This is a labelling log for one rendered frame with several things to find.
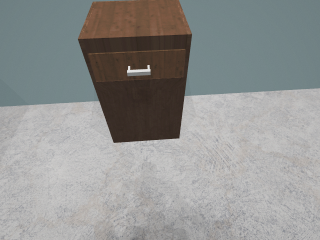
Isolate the cabinet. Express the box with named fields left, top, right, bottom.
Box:
left=78, top=0, right=192, bottom=143

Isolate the handle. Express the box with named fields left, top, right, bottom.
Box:
left=127, top=65, right=151, bottom=76

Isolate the drawer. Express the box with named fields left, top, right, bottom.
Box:
left=88, top=49, right=185, bottom=81

